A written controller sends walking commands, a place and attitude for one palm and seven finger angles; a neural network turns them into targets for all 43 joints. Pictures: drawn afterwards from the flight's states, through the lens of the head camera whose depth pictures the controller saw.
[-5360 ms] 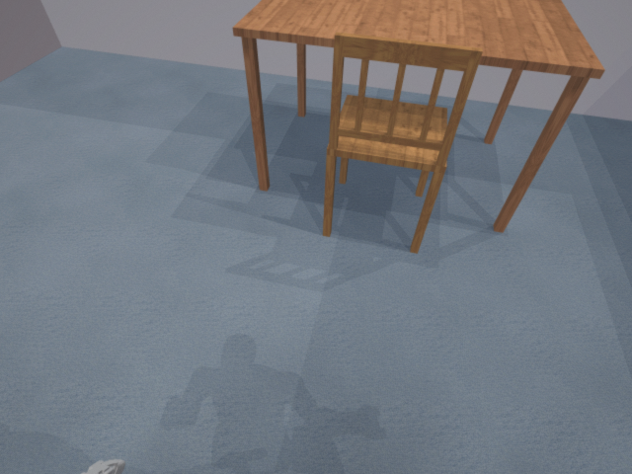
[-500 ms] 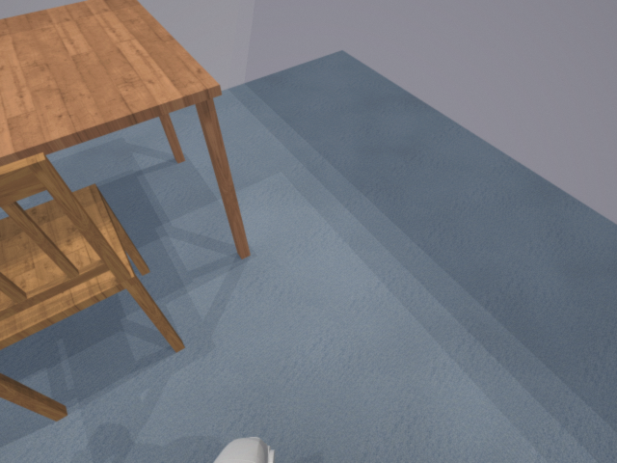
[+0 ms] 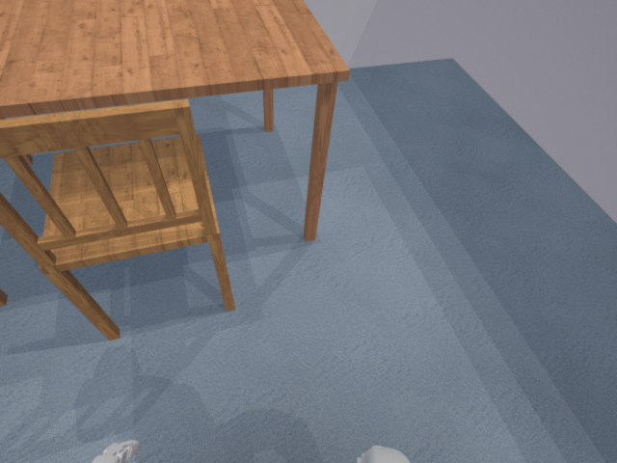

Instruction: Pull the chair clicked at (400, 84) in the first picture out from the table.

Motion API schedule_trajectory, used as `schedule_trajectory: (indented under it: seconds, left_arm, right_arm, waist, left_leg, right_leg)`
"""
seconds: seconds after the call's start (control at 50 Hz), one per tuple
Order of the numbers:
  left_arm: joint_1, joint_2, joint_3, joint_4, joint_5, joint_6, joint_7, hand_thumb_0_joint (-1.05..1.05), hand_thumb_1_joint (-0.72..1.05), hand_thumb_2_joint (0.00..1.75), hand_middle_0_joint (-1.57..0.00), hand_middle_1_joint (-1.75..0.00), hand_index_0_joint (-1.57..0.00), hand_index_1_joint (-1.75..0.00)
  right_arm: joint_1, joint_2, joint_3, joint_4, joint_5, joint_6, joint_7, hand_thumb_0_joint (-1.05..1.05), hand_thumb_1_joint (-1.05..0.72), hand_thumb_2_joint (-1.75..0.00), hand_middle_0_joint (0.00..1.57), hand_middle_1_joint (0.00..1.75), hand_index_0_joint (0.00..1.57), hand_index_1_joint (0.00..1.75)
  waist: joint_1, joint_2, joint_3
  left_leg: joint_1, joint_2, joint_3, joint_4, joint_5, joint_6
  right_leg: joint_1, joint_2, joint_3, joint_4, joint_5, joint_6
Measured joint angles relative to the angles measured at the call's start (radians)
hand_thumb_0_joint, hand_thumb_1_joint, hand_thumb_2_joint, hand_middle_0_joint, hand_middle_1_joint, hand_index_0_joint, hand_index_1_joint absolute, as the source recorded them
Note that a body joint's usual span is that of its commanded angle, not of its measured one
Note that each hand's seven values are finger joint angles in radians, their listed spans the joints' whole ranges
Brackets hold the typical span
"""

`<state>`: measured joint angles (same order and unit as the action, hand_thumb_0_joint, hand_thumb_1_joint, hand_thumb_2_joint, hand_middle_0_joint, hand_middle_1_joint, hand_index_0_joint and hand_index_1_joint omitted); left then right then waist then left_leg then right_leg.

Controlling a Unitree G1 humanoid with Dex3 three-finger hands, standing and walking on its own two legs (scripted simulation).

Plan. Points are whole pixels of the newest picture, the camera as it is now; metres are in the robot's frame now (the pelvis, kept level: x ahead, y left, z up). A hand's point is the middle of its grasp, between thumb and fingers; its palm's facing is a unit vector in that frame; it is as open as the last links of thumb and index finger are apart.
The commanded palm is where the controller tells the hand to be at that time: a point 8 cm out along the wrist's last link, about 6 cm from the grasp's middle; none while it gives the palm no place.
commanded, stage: turn to face it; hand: left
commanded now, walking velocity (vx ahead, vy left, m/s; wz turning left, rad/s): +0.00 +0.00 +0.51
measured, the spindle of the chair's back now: (103, 189) +0.60 +0.44 -0.11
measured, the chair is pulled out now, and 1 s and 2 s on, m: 0.00 0.00 0.00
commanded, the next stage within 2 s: take the last steps up to it in 0.42 s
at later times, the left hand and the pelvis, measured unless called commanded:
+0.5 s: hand out of the picture +0.02 +0.16 -0.16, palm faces +0.25 -0.94 -0.25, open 7.4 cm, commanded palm none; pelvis +0.00 -0.04 +0.00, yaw +15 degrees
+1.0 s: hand out of the picture +0.00 +0.19 -0.18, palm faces +0.31 -0.94 -0.16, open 7.4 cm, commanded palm none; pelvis +0.05 +0.01 +0.00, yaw +17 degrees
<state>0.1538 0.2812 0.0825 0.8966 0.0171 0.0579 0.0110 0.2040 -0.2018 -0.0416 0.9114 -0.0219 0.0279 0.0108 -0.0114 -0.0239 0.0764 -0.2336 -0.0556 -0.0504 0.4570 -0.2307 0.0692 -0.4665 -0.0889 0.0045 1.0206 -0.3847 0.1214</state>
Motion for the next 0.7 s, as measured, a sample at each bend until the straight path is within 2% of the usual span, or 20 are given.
schedule_trajectory:
  seconds: [0.14, 0.2, 0.22, 0.24, 0.28, 0.34, 0.4, 0.48, 0.58, 0.62, 0.64, 0.66, 0.7]
  left_arm:
    - [-0.060, -0.041, -0.021, -0.031, -0.009, -0.009, 0.005, 0.01, 0.90, 0.89, -0.20, -0.30, -0.19, -0.29]
    - [-0.061, -0.061, -0.036, -0.048, -0.013, -0.026, 0.006, 0.01, 0.90, 0.89, -0.20, -0.30, -0.19, -0.29]
    - [-0.055, -0.065, -0.040, -0.054, -0.010, -0.037, 0.007, 0.01, 0.90, 0.89, -0.20, -0.30, -0.19, -0.29]
    - [-0.052, -0.075, -0.044, -0.051, -0.006, -0.045, 0.009, 0.01, 0.90, 0.89, -0.20, -0.30, -0.20, -0.29]
    - [-0.037, -0.092, -0.054, -0.048, -0.002, -0.048, 0.009, 0.01, 0.90, 0.89, -0.20, -0.30, -0.20, -0.29]
    - [-0.006, -0.110, -0.060, -0.035, -0.001, -0.046, 0.008, 0.01, 0.90, 0.89, -0.20, -0.30, -0.20, -0.29]
    - [0.021, -0.118, -0.059, -0.015, 0.002, -0.048, 0.009, 0.01, 0.90, 0.89, -0.20, -0.30, -0.20, -0.29]
    - [0.060, -0.115, -0.058, 0.011, 0.009, -0.052, 0.006, 0.01, 0.90, 0.89, -0.20, -0.30, -0.20, -0.30]
    - [0.113, -0.089, -0.048, 0.051, 0.016, -0.051, 0.006, 0.01, 0.90, 0.89, -0.20, -0.30, -0.20, -0.30]
    - [0.140, -0.073, -0.042, 0.077, 0.012, -0.047, 0.005, 0.01, 0.90, 0.89, -0.20, -0.30, -0.20, -0.30]
    - [0.158, -0.064, -0.039, 0.087, 0.009, -0.043, 0.003, 0.01, 0.90, 0.89, -0.20, -0.30, -0.20, -0.29]
    - [0.167, -0.052, -0.034, 0.102, 0.007, -0.036, 0.001, 0.01, 0.90, 0.89, -0.20, -0.30, -0.20, -0.29]
    - [0.188, -0.034, -0.030, 0.135, 0.012, -0.018, 0.000, 0.01, 0.90, 0.89, -0.20, -0.30, -0.20, -0.29]
  right_arm:
    - [0.054, -0.015, -0.016, 0.025, -0.007, 0.013, -0.005, 0.00, -0.90, -0.90, 0.20, 0.30, 0.20, 0.30]
    - [0.069, -0.027, -0.023, 0.032, -0.003, 0.020, -0.006, 0.00, -0.90, -0.90, 0.20, 0.30, 0.20, 0.30]
    - [0.075, -0.031, -0.025, 0.032, 0.002, 0.021, -0.005, 0.00, -0.90, -0.90, 0.20, 0.30, 0.20, 0.30]
    - [0.071, -0.038, -0.030, 0.036, 0.005, 0.023, -0.005, 0.00, -0.90, -0.90, 0.20, 0.30, 0.20, 0.30]
    - [0.066, -0.047, -0.039, 0.039, 0.001, 0.035, -0.006, 0.00, -0.90, -0.90, 0.20, 0.30, 0.20, 0.30]
    - [0.056, -0.058, -0.044, 0.045, -0.003, 0.045, 0.002, 0.00, -0.90, -0.90, 0.20, 0.30, 0.20, 0.30]
    - [0.043, -0.060, -0.042, 0.051, -0.002, 0.046, 0.006, 0.00, -0.90, -0.90, 0.20, 0.30, 0.20, 0.29]
    - [0.012, -0.055, -0.033, 0.062, 0.001, 0.050, 0.005, 0.00, -0.91, -0.90, 0.20, 0.30, 0.20, 0.29]
    - [-0.048, -0.044, -0.015, 0.064, 0.007, 0.040, 0.002, 0.00, -0.91, -0.90, 0.20, 0.30, 0.19, 0.29]
    - [-0.059, -0.037, -0.004, 0.058, 0.005, 0.019, 0.001, 0.00, -0.91, -0.90, 0.20, 0.30, 0.19, 0.29]
    - [-0.059, -0.034, 0.000, 0.053, 0.003, 0.004, 0.002, 0.00, -0.91, -0.90, 0.20, 0.30, 0.19, 0.29]
    - [-0.062, -0.023, 0.003, 0.053, -0.001, -0.008, 0.002, 0.00, -0.91, -0.90, 0.20, 0.30, 0.19, 0.29]
    - [-0.055, -0.001, 0.015, 0.049, -0.007, -0.026, 0.000, 0.00, -0.91, -0.90, 0.20, 0.30, 0.20, 0.29]
  waist:
    - [-0.041, 0.030, -0.005]
    - [-0.046, 0.044, -0.014]
    - [-0.042, 0.046, -0.020]
    - [-0.041, 0.060, -0.016]
    - [-0.047, 0.073, -0.013]
    - [-0.045, 0.078, -0.012]
    - [-0.039, 0.070, -0.008]
    - [-0.016, 0.048, -0.001]
    - [0.027, 0.019, 0.010]
    - [0.037, 0.009, 0.001]
    - [0.040, 0.007, -0.010]
    - [0.048, -0.010, -0.011]
    - [0.057, -0.029, -0.020]
  left_leg:
    - [-0.030, -0.028, -0.071, 0.029, 0.000, -0.020]
    - [-0.055, -0.041, -0.095, 0.072, -0.016, -0.040]
    - [-0.071, -0.049, -0.099, 0.103, -0.031, -0.048]
    - [-0.096, -0.045, -0.097, 0.169, -0.100, -0.062]
    - [-0.160, -0.042, -0.066, 0.367, -0.221, -0.083]
    - [-0.233, -0.008, -0.017, 0.617, -0.204, -0.108]
    - [-0.248, 0.034, 0.007, 0.686, -0.171, -0.128]
    - [-0.205, 0.069, 0.026, 0.586, -0.197, -0.140]
    - [-0.099, 0.070, 0.063, 0.339, -0.213, -0.124]
    - [-0.027, 0.065, 0.085, 0.185, -0.145, -0.110]
    - [0.003, 0.066, 0.089, 0.113, -0.096, -0.085]
    - [0.003, 0.058, 0.096, 0.118, -0.079, -0.060]
    - [0.017, 0.057, 0.108, 0.130, -0.103, -0.036]
  right_leg:
    - [0.090, 0.057, 0.011, -0.210, -0.039, -0.025]
    - [0.177, 0.077, -0.001, -0.402, 0.053, -0.039]
    - [0.209, 0.075, -0.006, -0.473, 0.094, -0.065]
    - [0.211, 0.080, -0.017, -0.471, 0.093, -0.097]
    - [0.222, 0.072, -0.041, -0.458, 0.070, -0.131]
    - [0.257, 0.055, -0.069, -0.489, 0.072, -0.139]
    - [0.283, 0.037, -0.096, -0.512, 0.081, -0.137]
    - [0.297, 0.010, -0.127, -0.517, 0.078, -0.130]
    - [0.287, -0.017, -0.151, -0.491, 0.066, -0.107]
    - [0.279, -0.024, -0.162, -0.463, 0.049, -0.091]
    - [0.266, -0.026, -0.167, -0.433, 0.032, -0.082]
    - [0.246, -0.031, -0.153, -0.378, -0.024, -0.080]
    - [0.187, -0.011, -0.107, -0.219, -0.124, -0.087]
